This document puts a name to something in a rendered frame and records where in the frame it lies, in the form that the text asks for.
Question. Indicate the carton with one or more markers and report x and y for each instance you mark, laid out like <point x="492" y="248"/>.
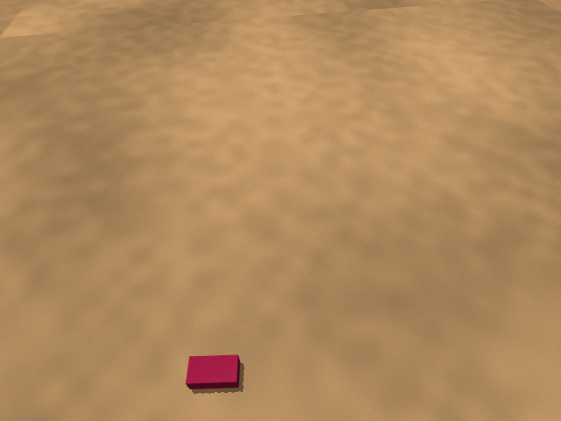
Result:
<point x="213" y="372"/>

